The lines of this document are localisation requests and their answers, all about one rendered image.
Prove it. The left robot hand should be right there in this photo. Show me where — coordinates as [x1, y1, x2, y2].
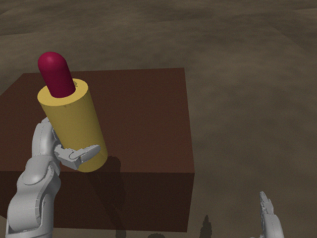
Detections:
[32, 117, 101, 170]

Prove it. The left robot arm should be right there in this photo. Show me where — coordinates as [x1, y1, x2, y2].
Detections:
[5, 155, 61, 238]

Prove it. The bottle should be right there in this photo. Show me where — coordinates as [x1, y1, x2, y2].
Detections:
[37, 52, 108, 172]

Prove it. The right robot hand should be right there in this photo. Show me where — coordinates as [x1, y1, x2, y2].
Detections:
[251, 191, 284, 238]

